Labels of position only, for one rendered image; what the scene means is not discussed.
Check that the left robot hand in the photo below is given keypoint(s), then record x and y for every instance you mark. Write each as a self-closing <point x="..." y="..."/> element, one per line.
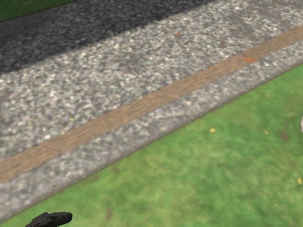
<point x="55" y="219"/>

